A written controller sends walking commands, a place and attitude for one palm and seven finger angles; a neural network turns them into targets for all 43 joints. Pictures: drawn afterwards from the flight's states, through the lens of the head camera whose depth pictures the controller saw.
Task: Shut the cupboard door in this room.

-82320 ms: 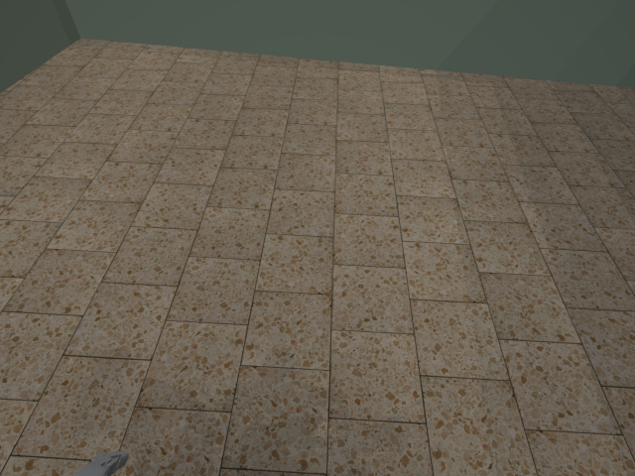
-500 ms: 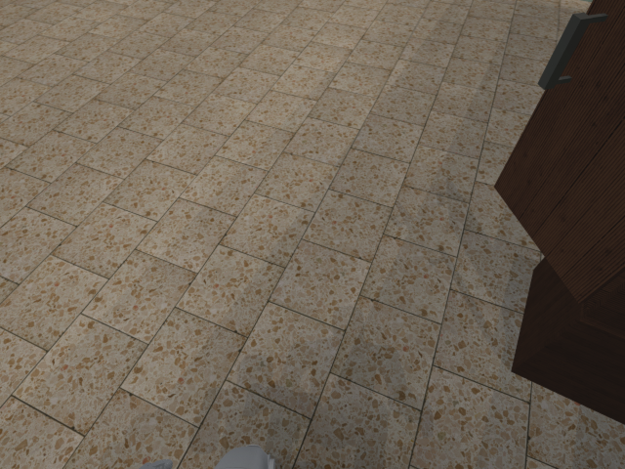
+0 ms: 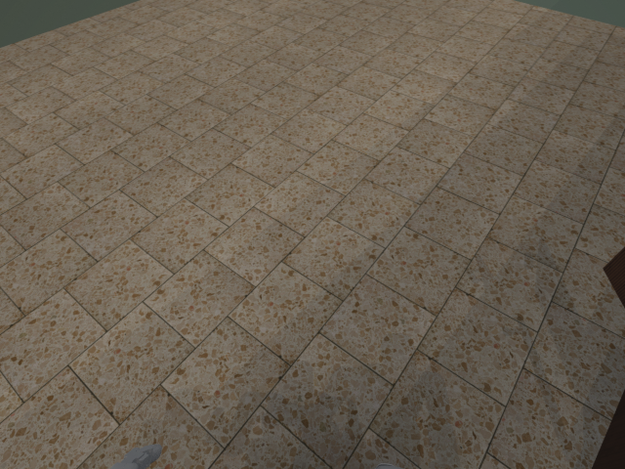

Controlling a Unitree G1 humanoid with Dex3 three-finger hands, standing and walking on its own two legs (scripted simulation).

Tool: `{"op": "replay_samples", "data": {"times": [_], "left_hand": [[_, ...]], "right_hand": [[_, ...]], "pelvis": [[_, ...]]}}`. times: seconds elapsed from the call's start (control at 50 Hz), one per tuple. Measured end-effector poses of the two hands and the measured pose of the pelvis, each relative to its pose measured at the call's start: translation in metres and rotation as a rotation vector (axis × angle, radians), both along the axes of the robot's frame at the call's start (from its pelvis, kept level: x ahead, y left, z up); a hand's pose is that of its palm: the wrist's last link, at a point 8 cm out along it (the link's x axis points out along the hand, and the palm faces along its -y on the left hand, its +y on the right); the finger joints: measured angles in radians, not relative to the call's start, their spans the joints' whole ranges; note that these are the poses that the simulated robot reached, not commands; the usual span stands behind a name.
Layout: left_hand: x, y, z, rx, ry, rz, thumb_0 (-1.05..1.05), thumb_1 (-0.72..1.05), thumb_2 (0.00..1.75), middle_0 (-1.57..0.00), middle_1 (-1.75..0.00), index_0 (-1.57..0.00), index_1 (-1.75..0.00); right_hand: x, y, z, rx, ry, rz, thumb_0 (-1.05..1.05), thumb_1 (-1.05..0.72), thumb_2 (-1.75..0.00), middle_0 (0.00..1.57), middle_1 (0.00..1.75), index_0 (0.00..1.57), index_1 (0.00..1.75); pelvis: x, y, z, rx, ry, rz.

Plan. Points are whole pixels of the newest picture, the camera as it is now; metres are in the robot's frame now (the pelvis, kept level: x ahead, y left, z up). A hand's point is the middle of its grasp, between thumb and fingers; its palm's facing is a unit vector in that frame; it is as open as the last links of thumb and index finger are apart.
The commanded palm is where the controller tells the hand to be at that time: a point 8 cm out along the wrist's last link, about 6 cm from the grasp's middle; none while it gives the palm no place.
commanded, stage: walk to a spot facing it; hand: left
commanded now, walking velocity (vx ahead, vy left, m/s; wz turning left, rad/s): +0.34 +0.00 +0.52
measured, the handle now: out of the picture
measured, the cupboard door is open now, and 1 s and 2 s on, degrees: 42 42 42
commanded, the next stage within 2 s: turn to face it in 0.78 s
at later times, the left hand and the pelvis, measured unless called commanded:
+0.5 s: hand out of the picture +0.06 +0.15 -0.17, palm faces +0.39 -0.91 -0.17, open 7.4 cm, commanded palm none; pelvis +0.18 +0.02 +0.00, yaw +19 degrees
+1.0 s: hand (160, 290) +0.44 +0.31 -0.15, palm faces +0.35 -0.92 -0.19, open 7.4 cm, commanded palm none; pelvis +0.39 +0.10 +0.01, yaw +23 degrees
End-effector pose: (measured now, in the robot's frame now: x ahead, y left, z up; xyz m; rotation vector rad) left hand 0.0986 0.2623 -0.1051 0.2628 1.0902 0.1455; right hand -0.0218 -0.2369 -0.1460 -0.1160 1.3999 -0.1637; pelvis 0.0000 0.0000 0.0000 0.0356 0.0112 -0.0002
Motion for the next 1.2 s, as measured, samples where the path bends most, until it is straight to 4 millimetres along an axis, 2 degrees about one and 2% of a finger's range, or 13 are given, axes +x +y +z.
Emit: {"op": "replay_samples", "data": {"times": [0.06, 0.14, 0.28, 0.36, 0.44, 0.54, 0.62, 0.7, 0.78, 0.88, 1.0, 1.08, 1.2], "left_hand": [[0.011, -0.015, 0.0, 0.01, -0.032, 0.039, 0.01, 0.9, 0.9, -0.2, -0.3, -0.2, -0.3], [0.001, -0.033, 0.004, -0.011, 0.031, 0.121, 0.01, 0.9, 0.9, -0.2, -0.3, -0.2, -0.3], [-0.026, -0.057, -0.002, -0.07, 0.163, 0.28, 0.01, 0.92, 0.9, -0.21, -0.3, -0.2, -0.3], [-0.043, -0.066, -0.011, -0.113, 0.244, 0.374, 0.01, 0.92, 0.9, -0.2, -0.3, -0.2, -0.3], [-0.057, -0.07, -0.021, -0.162, 0.338, 0.46, 0.01, 0.91, 0.9, -0.2, -0.3, -0.2, -0.3], [-0.056, -0.053, -0.04, -0.213, 0.439, 0.532, 0.01, 0.9, 0.9, -0.21, -0.3, -0.2, -0.3], [-0.01, -0.009, -0.047, -0.186, 0.387, 0.537, 0.01, 0.9, 0.9, -0.21, -0.3, -0.2, -0.3], [0.072, 0.04, -0.035, -0.131, 0.198, 0.514, 0.01, 0.91, 0.9, -0.2, -0.3, -0.2, -0.3], [0.148, 0.073, -0.018, -0.104, 0.056, 0.479, 0.01, 0.91, 0.9, -0.2, -0.3, -0.2, -0.3], [0.229, 0.093, -0.009, -0.098, -0.015, 0.435, 0.01, 0.91, 0.9, -0.2, -0.3, -0.2, -0.3], [0.315, 0.094, -0.015, -0.091, -0.016, 0.372, 0.01, 0.91, 0.9, -0.2, -0.3, -0.2, -0.3], [0.349, 0.086, -0.022, -0.088, 0.005, 0.344, 0.0, 0.9, 0.9, -0.2, -0.3, -0.2, -0.3], [0.345, 0.081, -0.016, -0.076, 0.111, 0.393, -0.01, 0.93, 0.9, -0.21, -0.3, -0.2, -0.3]], "right_hand": [[0.028, -0.016, -0.01, 0.006, 0.028, 0.035, 0.01, -0.91, -0.9, 0.2, 0.3, 0.2, 0.3], [0.088, -0.029, 0.005, 0.0, -0.017, 0.092, 0.01, -0.91, -0.9, 0.2, 0.3, 0.2, 0.29], [0.204, -0.024, 0.023, -0.002, -0.107, 0.215, 0.0, -0.91, -0.9, 0.2, 0.3, 0.19, 0.29], [0.275, 0.001, 0.024, 0.008, -0.145, 0.32, 0.0, -0.92, -0.9, 0.19, 0.3, 0.19, 0.29], [0.35, 0.044, 0.024, 0.028, -0.21, 0.436, 0.01, -0.92, -0.9, 0.19, 0.3, 0.19, 0.29], [0.434, 0.105, 0.018, 0.036, -0.349, 0.533, 0.0, -0.91, -0.9, 0.2, 0.3, 0.19, 0.29], [0.454, 0.125, 0.019, 0.012, -0.358, 0.537, 0.0, -0.91, -0.9, 0.2, 0.3, 0.2, 0.29], [0.446, 0.127, 0.026, -0.016, -0.257, 0.529, 0.0, -0.91, -0.9, 0.2, 0.3, 0.2, 0.29], [0.437, 0.121, 0.03, -0.039, -0.161, 0.481, 0.0, -0.93, -0.9, 0.2, 0.3, 0.2, 0.29], [0.429, 0.116, 0.029, -0.043, -0.043, 0.417, 0.0, -0.92, -0.9, 0.2, 0.3, 0.2, 0.29], [0.432, 0.114, 0.014, -0.03, 0.099, 0.344, 0.0, -0.91, -0.9, 0.2, 0.3, 0.2, 0.29], [0.455, 0.114, 0.0, -0.017, 0.153, 0.294, 0.0, -0.91, -0.9, 0.2, 0.3, 0.2, 0.29], [0.536, 0.127, 0.009, -0.008, 0.026, 0.295, 0.01, -0.91, -0.9, 0.2, 0.3, 0.2, 0.29]], "pelvis": [[0.019, -0.012, -0.005, -0.008, -0.004, 0.047], [0.046, -0.021, 0.01, 0.004, 0.005, 0.094], [0.099, -0.024, 0.02, -0.009, 0.019, 0.197], [0.128, -0.015, 0.017, -0.025, 0.013, 0.257], [0.157, 0.001, 0.009, -0.037, 0.006, 0.301], [0.2, 0.039, -0.012, -0.048, -0.004, 0.336], [0.225, 0.06, -0.012, -0.037, -0.021, 0.37], [0.252, 0.074, 0.003, -0.04, -0.022, 0.4], [0.283, 0.087, 0.013, -0.041, -0.017, 0.417], [0.329, 0.098, 0.016, -0.029, -0.01, 0.424], [0.391, 0.103, 0.006, -0.008, -0.009, 0.399], [0.427, 0.103, -0.002, -0.028, -0.019, 0.36], [0.452, 0.104, 0.011, -0.016, -0.009, 0.314]]}}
